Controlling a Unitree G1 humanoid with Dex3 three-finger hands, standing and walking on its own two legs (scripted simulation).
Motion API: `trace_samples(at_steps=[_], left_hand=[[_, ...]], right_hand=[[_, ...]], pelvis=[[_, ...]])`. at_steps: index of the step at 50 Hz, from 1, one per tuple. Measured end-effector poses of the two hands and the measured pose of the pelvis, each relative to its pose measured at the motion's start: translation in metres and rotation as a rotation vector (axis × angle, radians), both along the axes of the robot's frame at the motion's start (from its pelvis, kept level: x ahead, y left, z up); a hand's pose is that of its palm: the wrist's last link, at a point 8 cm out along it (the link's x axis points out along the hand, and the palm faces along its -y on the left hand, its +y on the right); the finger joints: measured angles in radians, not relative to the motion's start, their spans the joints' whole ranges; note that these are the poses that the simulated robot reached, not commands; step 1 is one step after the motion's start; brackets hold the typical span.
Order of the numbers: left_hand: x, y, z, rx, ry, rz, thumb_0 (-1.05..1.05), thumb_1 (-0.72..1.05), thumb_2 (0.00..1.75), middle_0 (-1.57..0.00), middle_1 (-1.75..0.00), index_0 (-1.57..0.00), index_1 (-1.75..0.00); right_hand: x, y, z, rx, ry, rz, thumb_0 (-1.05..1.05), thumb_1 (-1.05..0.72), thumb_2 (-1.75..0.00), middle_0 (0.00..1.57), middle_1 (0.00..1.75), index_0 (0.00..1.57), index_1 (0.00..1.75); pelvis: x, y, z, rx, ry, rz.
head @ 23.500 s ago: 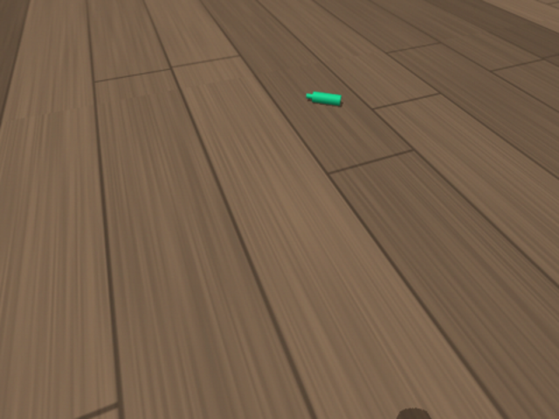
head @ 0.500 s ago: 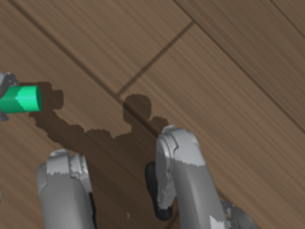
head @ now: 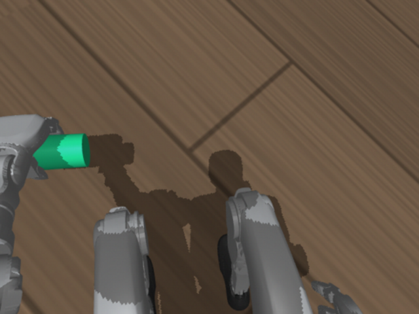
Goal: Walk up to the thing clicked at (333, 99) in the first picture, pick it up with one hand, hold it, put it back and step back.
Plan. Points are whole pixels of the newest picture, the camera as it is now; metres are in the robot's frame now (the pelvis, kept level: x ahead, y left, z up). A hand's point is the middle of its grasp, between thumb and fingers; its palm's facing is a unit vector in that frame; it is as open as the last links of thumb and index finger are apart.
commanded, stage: lift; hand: left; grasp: from above
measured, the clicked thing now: (21, 154) +0.45 +0.32 -0.14
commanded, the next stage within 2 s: hold in 1.22 s
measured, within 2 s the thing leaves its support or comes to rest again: neither
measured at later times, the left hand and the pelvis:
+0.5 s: hand out of the picture +0.36 +0.27 +0.09, palm faces -0.46 -0.09 -0.88, open 9.5 cm; pelvis +0.01 +0.00 +0.17, yaw +3 degrees
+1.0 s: hand out of the picture +0.36 +0.25 +0.22, palm faces -0.46 -0.08 -0.89, open 9.5 cm; pelvis +0.05 +0.00 +0.30, yaw +4 degrees
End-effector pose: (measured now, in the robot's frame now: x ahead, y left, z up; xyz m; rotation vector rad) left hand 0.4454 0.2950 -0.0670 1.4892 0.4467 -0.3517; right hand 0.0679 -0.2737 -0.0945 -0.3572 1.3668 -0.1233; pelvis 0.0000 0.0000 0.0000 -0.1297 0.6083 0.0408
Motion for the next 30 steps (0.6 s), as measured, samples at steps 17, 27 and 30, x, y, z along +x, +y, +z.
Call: trace_samples(at_steps=[17, 27, 30], left_hand=[[-0.050, -0.009, 0.139, -0.022, -0.057, 0.002, -0.01, 0.05, 0.44, -0.76, -0.47, -0.79, -0.44], [-0.084, -0.020, 0.229, -0.036, -0.025, 0.010, -0.01, 0.05, 0.44, -0.76, -0.47, -0.79, -0.44], [-0.090, -0.022, 0.250, -0.035, -0.017, 0.006, -0.01, 0.06, 0.44, -0.76, -0.47, -0.79, -0.44]], right_hand=[[0.062, 0.011, 0.099, 0.004, -0.212, -0.005, 0.01, -0.91, -0.90, 0.20, 0.30, 0.20, 0.30], [0.068, 0.022, 0.176, 0.026, -0.284, -0.050, 0.01, -0.90, -0.89, 0.20, 0.30, 0.20, 0.30], [0.068, 0.023, 0.197, 0.025, -0.301, -0.057, 0.01, -0.90, -0.89, 0.20, 0.30, 0.20, 0.30]], pelvis=[[0.003, 0.001, 0.103, 0.032, -0.082, 0.019], [0.012, 0.002, 0.184, 0.061, -0.186, 0.022], [0.016, 0.002, 0.205, 0.069, -0.219, 0.024]])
